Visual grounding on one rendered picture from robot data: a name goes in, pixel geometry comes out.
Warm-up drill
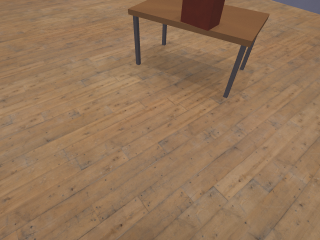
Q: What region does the table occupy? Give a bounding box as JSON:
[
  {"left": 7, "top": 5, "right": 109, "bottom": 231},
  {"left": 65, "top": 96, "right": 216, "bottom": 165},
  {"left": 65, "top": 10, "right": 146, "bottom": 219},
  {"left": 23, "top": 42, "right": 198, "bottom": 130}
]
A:
[{"left": 128, "top": 0, "right": 270, "bottom": 98}]

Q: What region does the carton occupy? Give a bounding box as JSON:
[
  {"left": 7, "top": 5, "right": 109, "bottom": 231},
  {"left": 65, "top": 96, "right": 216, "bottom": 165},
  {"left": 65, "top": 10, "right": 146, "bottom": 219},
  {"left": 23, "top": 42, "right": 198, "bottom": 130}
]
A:
[{"left": 180, "top": 0, "right": 225, "bottom": 31}]

